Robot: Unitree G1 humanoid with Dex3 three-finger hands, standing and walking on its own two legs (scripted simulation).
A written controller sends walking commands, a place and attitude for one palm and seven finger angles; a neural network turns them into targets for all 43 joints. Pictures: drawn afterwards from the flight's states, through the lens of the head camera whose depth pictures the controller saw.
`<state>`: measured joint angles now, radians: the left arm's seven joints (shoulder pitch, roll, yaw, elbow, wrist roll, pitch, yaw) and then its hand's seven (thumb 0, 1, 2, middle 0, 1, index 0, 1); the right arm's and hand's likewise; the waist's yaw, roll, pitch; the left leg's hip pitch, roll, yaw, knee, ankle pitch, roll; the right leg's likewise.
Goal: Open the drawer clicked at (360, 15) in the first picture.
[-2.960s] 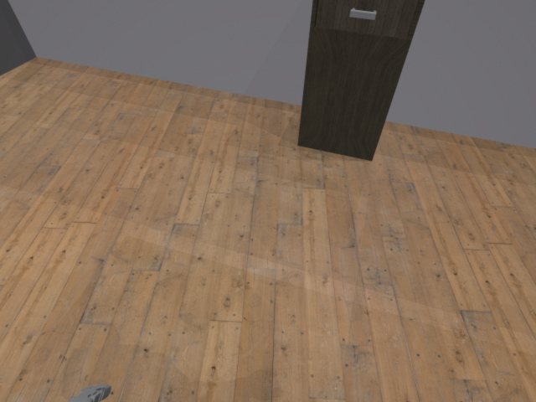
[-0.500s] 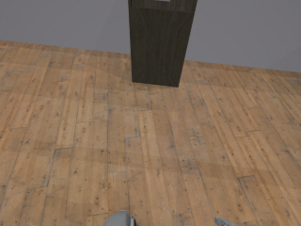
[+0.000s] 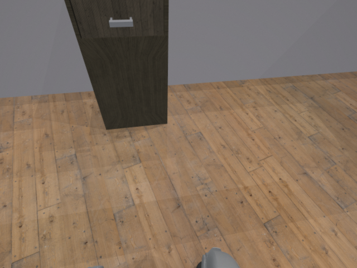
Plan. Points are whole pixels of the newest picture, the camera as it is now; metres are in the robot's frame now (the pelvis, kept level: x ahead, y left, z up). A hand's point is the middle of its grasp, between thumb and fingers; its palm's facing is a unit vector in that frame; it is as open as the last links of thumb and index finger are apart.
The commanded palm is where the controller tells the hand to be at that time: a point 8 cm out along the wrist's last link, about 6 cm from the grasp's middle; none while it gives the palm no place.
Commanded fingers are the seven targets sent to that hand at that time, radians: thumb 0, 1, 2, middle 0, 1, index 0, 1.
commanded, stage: walk to a spot facing it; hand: left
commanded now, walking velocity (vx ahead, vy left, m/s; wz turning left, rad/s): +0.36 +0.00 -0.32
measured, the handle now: (121, 21) +1.13 +0.28 +0.02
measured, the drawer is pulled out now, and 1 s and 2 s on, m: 0.00 0.00 0.00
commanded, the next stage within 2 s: turn to face it in 0.48 s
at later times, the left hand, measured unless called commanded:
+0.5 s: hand (113, 241) +0.22 +0.18 -0.18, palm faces +0.01 -0.98 -0.17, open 7.3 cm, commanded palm none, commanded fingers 0.00 0.90 0.90 -0.20 -0.30 -0.20 -0.30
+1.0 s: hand (124, 157) +0.48 +0.18 -0.16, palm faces +0.00 -0.97 -0.25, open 7.3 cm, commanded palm none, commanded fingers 0.00 0.90 0.90 -0.20 -0.30 -0.20 -0.30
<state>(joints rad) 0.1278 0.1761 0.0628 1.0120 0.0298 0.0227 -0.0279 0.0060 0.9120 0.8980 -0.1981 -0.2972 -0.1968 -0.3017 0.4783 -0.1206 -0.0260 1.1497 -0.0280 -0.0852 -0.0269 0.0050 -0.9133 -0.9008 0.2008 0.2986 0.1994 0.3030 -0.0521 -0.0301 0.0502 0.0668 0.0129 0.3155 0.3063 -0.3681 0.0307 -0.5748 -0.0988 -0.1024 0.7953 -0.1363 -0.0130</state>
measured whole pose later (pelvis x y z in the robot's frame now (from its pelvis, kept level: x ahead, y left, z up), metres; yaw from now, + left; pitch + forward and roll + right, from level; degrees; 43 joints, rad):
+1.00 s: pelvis +0.37 +0.00 -0.01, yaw -1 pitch -1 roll +1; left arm 0.14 0.16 0.05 1.01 0.02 -0.01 0.03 0.01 0.92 0.90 -0.20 -0.30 -0.20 -0.30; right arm 0.32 -0.15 -0.04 1.11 -0.02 0.02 -0.01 0.00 -0.92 -0.90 0.20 0.30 0.20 0.30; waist -0.04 0.03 0.04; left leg -0.25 0.02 0.12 0.58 -0.31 0.01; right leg -0.28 -0.06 -0.11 0.57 -0.25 0.00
